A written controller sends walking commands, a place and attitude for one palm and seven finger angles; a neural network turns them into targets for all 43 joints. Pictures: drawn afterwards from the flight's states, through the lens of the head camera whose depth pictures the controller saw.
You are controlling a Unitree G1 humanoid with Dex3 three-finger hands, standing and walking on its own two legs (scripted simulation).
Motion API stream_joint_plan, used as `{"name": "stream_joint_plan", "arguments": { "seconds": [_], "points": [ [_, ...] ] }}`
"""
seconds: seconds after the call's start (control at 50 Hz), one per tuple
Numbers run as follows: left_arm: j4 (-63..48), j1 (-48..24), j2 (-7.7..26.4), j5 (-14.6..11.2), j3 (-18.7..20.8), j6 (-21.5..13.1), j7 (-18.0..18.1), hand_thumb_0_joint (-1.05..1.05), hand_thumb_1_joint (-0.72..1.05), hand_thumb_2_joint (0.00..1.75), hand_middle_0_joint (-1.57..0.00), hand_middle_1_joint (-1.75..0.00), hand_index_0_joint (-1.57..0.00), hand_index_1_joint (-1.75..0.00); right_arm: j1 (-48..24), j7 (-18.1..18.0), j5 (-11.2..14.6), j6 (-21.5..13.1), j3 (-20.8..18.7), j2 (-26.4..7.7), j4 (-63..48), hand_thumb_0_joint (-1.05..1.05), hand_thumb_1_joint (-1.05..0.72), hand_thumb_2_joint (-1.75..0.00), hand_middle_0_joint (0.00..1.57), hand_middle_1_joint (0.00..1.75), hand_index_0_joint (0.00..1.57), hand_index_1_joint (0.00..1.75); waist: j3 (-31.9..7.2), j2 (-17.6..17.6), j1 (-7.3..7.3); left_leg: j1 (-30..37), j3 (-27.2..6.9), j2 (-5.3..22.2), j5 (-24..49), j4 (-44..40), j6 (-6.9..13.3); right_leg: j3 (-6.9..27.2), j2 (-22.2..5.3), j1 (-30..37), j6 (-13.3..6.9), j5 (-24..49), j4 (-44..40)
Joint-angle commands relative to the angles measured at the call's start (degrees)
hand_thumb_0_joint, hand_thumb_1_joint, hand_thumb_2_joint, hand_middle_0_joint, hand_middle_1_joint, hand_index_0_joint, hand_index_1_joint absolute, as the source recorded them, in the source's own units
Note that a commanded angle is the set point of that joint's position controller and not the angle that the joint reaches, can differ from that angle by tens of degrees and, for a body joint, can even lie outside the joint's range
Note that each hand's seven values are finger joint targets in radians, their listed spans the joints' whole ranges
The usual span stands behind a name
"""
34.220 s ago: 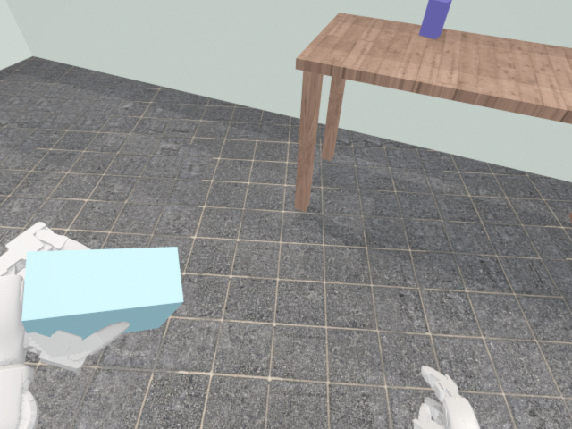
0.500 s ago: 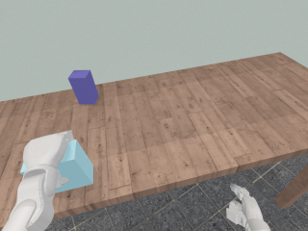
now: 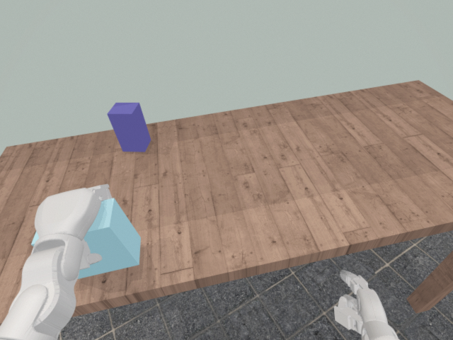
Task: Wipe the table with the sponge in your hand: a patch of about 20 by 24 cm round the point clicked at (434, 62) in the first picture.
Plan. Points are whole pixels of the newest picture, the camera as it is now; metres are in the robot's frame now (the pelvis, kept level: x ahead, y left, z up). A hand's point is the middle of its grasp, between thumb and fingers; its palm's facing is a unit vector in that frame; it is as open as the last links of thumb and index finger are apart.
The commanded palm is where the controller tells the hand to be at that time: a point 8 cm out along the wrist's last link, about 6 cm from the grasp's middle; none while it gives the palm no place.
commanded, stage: lift the sponge slowly off the table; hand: left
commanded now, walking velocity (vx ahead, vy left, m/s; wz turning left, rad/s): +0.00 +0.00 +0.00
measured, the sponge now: (99, 246) +0.24 +0.29 +0.04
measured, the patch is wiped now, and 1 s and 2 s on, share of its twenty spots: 1.00 1.00 1.00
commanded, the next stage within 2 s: bring the sponge back beside the body in 1.30 s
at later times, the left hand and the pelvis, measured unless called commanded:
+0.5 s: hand (79, 211) +0.25 +0.29 +0.13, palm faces +0.09 -0.08 -0.99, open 9.9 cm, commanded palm +0.21 +0.29 +0.20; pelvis -0.01 +0.01 +0.00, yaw +0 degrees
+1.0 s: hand (75, 196) +0.25 +0.28 +0.17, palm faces +0.15 -0.06 -0.99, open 9.9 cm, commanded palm +0.22 +0.28 +0.24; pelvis -0.02 +0.00 +0.00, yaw +0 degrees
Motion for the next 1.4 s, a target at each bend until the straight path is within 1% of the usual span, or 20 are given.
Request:
{"name": "stream_joint_plan", "arguments": {
  "seconds": [0.0, 0.12, 0.2, 0.26, 0.42, 0.46, 0.48, 0.56, 0.62, 0.76, 0.78, 0.86, 0.88, 0.98, 1.08, 1.16, 1.18, 1.22, 1.3, 1.38],
  "points": [
    [-9.94, -15.9, 14.86, 1.32, 9.99, 0.21, 2.41, 0.0, 0.1, 1.3, -1.2, -1.6, -1.2, -1.6, -13.26, -0.28, 0.09, -3.42, -1.57, -5.42, -10.05, 0.0, -0.9, -0.9, 0.2, 0.3, 0.2, 0.3, -9.67, -2.49, -0.18, 6.03, 1.57, -4.38, 9.62, -2.75, 3.88, 1.44, 2.17, -2.57, -2.61, 10.4, -5.86],
    [-9.66, -17.67, 13.12, 0.68, 7.26, 0.71, 0.44, 0.0, 0.1, 1.3, -1.2, -1.6, -1.2, -1.6, -13.69, -0.47, 0.05, -3.43, -1.31, -5.7, -10.61, 0.0, -0.9, -0.9, 0.2, 0.3, 0.2, 0.3, -9.39, -2.28, -0.27, 6.07, 1.56, -4.35, 8.42, -3.4, 4.07, 0.79, 2.17, -3.02, -2.58, 8.85, -6.41],
    [-8.44, -21.03, 16.0, 1.26, 9.33, 0.71, 0.02, 0.0, 0.1, 1.3, -1.2, -1.6, -1.2, -1.6, -13.84, -0.69, 0.31, -3.42, -1.1, -5.71, -10.25, 0.0, -0.9, -0.9, 0.2, 0.3, 0.2, 0.3, -9.65, -3.36, -0.39, 5.75, 1.48, -4.29, 7.57, -3.6, 3.96, 1.37, 1.98, -3.14, -2.49, 7.37, -6.64],
    [-10.68, -22.62, 18.39, 1.25, 11.4, 0.61, 0.07, 0.0, 0.1, 1.3, -1.2, -1.6, -1.2, -1.6, -14.47, -0.65, 0.28, -3.35, -1.09, -5.96, -10.73, 0.0, -0.9, -0.9, 0.2, 0.3, 0.2, 0.3, -11.39, -0.46, 0.18, 6.42, 1.04, -4.34, 8.21, -4.02, 3.82, 2.43, 2.22, -1.69, -3.06, 7.93, -6.38],
    [-12.52, -18.47, 14.88, 0.22, 8.86, 2.39, -0.99, 0.0, 0.1, 1.3, -1.2, -1.6, -1.2, -1.6, -14.66, 0.27, 0.05, -2.97, -1.04, -5.78, -11.41, 0.0, -0.9, -0.9, 0.2, 0.3, 0.2, 0.3, -11.02, -1.2, 0.75, 5.8, 1.29, -4.11, 10.58, -4.09, 3.84, 0.68, 2.03, -1.27, -2.88, 10.86, -5.75],
    [-15.52, -18.01, 18.31, 0.09, 12.04, 2.73, -0.94, 0.0, 0.1, 1.3, -1.2, -1.6, -1.2, -1.6, -15.7, 0.4, 0.23, -3.1, -0.96, -5.94, -11.78, 0.0, -0.9, -0.9, 0.2, 0.3, 0.2, 0.3, -12.29, -0.34, 1.05, 5.87, 0.76, -4.03, 10.72, -4.23, 3.7, 2.26, 2.11, -0.16, -3.15, 10.98, -5.18],
    [-14.68, -17.86, 15.6, 0.04, 9.43, 3.22, -1.32, 0.0, 0.1, 1.3, -1.2, -1.6, -1.2, -1.6, -15.29, 0.39, 0.05, -2.87, -0.6, -5.52, -12.15, 0.0, -0.9, -0.9, 0.2, 0.3, 0.2, 0.3, -11.51, -0.65, 1.1, 5.11, 1.19, -4.16, 10.42, -4.31, 3.82, 0.53, 2.02, -0.57, -3.02, 10.27, -5.13],
    [-16.69, -22.35, 16.85, 0.19, 9.6, 3.71, -1.64, 0.0, 0.1, 1.3, -1.2, -1.6, -1.2, -1.6, -16.48, 0.2, 0.57, -2.88, -0.51, -5.69, -11.97, 0.0, -0.9, -0.9, 0.2, 0.3, 0.2, 0.3, -10.39, -0.49, 0.19, 5.6, 0.68, -3.87, 8.47, -4.97, 3.61, 2.06, 2.32, -1.94, -3.12, 7.95, -5.92],
    [-15.86, -21.87, 14.14, 0.25, 6.71, 3.65, -2.0, 0.0, 0.1, 1.3, -1.2, -1.6, -1.2, -1.6, -15.66, 0.04, 0.23, -3.18, -0.62, -5.38, -11.93, 0.0, -0.9, -0.9, 0.2, 0.3, 0.2, 0.3, -10.94, -1.09, 0.73, 6.07, 0.92, -4.05, 8.34, -5.06, 3.9, 0.56, 2.14, -2.17, -3.0, 7.67, -6.07],
    [-16.59, -25.47, 18.95, 0.97, 10.61, 5.26, -1.72, 0.0, 0.1, 1.3, -1.2, -1.6, -1.2, -1.6, -17.47, 0.01, 0.66, -3.1, -0.3, -5.52, -11.89, 0.0, -0.9, -0.9, 0.2, 0.3, 0.2, 0.3, -12.26, -0.55, 1.39, 5.29, 0.15, -4.04, 7.12, -5.92, 3.5, 2.97, 2.36, -0.87, -3.56, 6.07, -5.75],
    [-15.59, -25.16, 15.62, 0.4, 7.49, 5.82, -2.12, 0.0, 0.1, 1.3, -1.2, -1.6, -1.2, -1.6, -17.27, 0.0, 0.47, -3.02, 0.1, -5.03, -12.43, 0.0, -0.9, -0.9, 0.2, 0.3, 0.2, 0.3, -11.81, -0.57, 1.54, 4.62, 0.9, -4.2, 7.27, -5.82, 3.65, 1.14, 1.97, -0.94, -3.37, 6.19, -5.53],
    [-14.9, -26.95, 18.62, 0.15, 9.94, 6.86, -2.9, 0.0, 0.1, 1.3, -1.2, -1.6, -1.2, -1.6, -17.97, -0.11, 0.94, -2.72, 0.01, -5.5, -12.11, 0.0, -0.9, -0.9, 0.2, 0.3, 0.2, 0.3, -10.99, -2.23, 1.0, 4.48, 0.51, -4.08, 6.02, -5.55, 3.5, 3.37, 2.11, -2.25, -3.27, 4.98, -6.09],
    [-14.19, -26.42, 16.29, -0.49, 7.49, 7.1, -3.46, 0.0, 0.1, 1.3, -1.2, -1.6, -1.2, -1.6, -17.64, -0.12, 0.72, -2.84, 0.38, -5.25, -12.72, 0.0, -0.9, -0.9, 0.2, 0.3, 0.2, 0.3, -11.27, -1.99, 1.3, 3.89, 1.1, -4.18, 5.87, -5.16, 3.67, 1.7, 1.65, -2.23, -3.03, 4.97, -5.78],
    [-13.02, -30.27, 16.94, -0.3, 6.66, 7.2, -4.93, 0.0, 0.1, 1.3, -1.2, -1.6, -1.2, -1.6, -17.24, -0.53, 0.87, -3.23, 0.67, -5.34, -12.64, 0.0, -0.9, -0.9, 0.2, 0.3, 0.2, 0.3, -11.32, -1.71, 0.71, 3.85, 1.09, -4.27, 4.64, -4.81, 3.75, 1.79, 1.58, -3.51, -2.97, 3.88, -5.85],
    [-12.99, -32.89, 18.51, 0.37, 7.32, 6.56, -5.54, 0.0, 0.1, 1.3, -1.2, -1.6, -1.2, -1.6, -16.85, -0.71, 0.7, -3.72, 0.7, -5.22, -12.71, 0.0, -0.9, -0.9, 0.2, 0.3, 0.2, 0.3, -12.71, -1.88, 1.01, 3.99, 1.0, -4.48, 5.32, -4.33, 3.82, 1.8, 1.45, -3.16, -3.0, 4.22, -5.43],
    [-12.69, -33.78, 24.24, 0.2, 12.73, 6.83, -5.36, 0.0, 0.1, 1.3, -1.2, -1.6, -1.2, -1.6, -16.67, -0.54, 0.97, -3.4, 0.26, -5.98, -12.1, 0.0, -0.9, -0.9, 0.2, 0.3, 0.2, 0.3, -13.81, -1.85, 1.18, 3.93, 0.41, -4.33, 6.82, -3.78, 3.55, 4.12, 1.52, -2.31, -3.25, 6.05, -5.06],
    [-12.13, -33.06, 20.66, -0.42, 9.43, 7.23, -5.8, 0.0, 0.1, 1.3, -1.2, -1.6, -1.2, -1.6, -16.67, -0.48, 0.76, -3.34, 0.75, -5.45, -13.07, 0.0, -0.9, -0.9, 0.2, 0.3, 0.2, 0.3, -13.52, -1.9, 1.49, 3.25, 0.97, -4.5, 7.1, -3.65, 3.69, 2.43, 1.11, -2.13, -3.1, 6.57, -4.73],
    [-7.59, -31.42, 20.85, -0.91, 9.78, 7.99, -6.4, 0.0, 0.1, 1.3, -1.2, -1.6, -1.2, -1.6, -15.81, -0.41, 0.82, -2.67, 0.6, -6.02, -11.93, 0.0, -0.9, -0.9, 0.2, 0.3, 0.2, 0.3, -10.57, -3.75, 1.07, 2.4, 1.19, -4.2, 6.32, -3.63, 3.65, 2.24, 1.23, -3.94, -2.68, 6.21, -5.4],
    [-13.07, -29.44, 19.23, -1.22, 8.56, 7.24, -7.56, 0.0, 0.1, 1.3, -1.2, -1.6, -1.2, -1.6, -16.18, 0.19, 1.23, -3.19, 0.56, -5.5, -13.06, 0.0, -0.9, -0.9, 0.2, 0.3, 0.2, 0.3, -14.15, -2.33, 0.94, 3.55, 0.92, -4.22, 8.33, -3.08, 3.69, 1.91, 0.91, -2.56, -2.53, 8.93, -4.08],
    [-16.15, -27.27, 18.47, -1.15, 8.16, 6.76, -7.89, 0.0, 0.1, 1.3, -1.2, -1.6, -1.2, -1.6, -16.02, 0.34, 0.69, -3.12, 0.78, -5.34, -14.1, 0.0, -0.9, -0.9, 0.2, 0.3, 0.2, 0.3, -13.06, -1.56, 1.12, 3.19, 1.02, -4.19, 8.84, -2.79, 3.89, 1.25, 1.22, -2.84, -2.79, 9.26, -3.67]
  ]
}}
